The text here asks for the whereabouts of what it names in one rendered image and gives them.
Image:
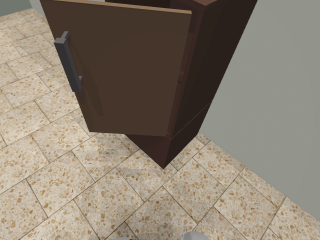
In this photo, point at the cupboard door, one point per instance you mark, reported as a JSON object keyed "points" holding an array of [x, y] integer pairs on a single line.
{"points": [[129, 57]]}

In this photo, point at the handle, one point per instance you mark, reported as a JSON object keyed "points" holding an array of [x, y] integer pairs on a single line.
{"points": [[67, 62]]}

